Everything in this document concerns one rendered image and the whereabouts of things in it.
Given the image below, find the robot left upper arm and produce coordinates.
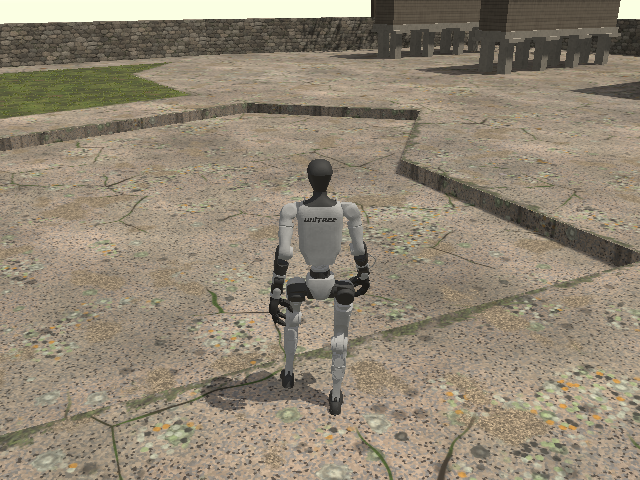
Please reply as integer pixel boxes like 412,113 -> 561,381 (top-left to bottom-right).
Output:
278,202 -> 299,260

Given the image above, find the robot left shin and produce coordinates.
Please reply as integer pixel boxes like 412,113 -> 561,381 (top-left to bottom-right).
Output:
284,310 -> 298,376

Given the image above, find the robot left hand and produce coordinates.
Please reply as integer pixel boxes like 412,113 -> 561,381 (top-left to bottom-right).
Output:
269,297 -> 293,326

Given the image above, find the robot left forearm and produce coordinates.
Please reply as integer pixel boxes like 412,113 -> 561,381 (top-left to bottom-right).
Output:
270,245 -> 289,299

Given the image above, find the robot right upper arm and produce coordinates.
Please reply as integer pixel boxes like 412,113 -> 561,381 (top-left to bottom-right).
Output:
341,202 -> 365,256

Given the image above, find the robot right hand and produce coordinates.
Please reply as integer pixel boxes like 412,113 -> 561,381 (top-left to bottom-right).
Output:
349,274 -> 370,297

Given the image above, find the left robot thigh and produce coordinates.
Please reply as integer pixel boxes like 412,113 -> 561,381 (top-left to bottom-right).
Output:
286,277 -> 307,327

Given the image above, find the robot right forearm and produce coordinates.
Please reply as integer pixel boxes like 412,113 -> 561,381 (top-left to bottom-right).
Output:
354,241 -> 370,280

